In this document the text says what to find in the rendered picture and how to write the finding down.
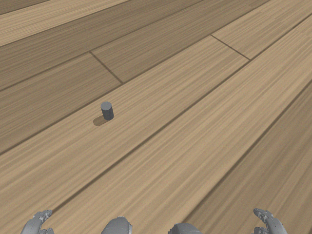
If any right robot hand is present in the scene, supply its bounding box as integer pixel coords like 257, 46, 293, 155
251, 208, 288, 234

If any left robot hand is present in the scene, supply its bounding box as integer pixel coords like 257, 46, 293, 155
20, 210, 54, 234

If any can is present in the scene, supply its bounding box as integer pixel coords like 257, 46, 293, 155
101, 101, 114, 120

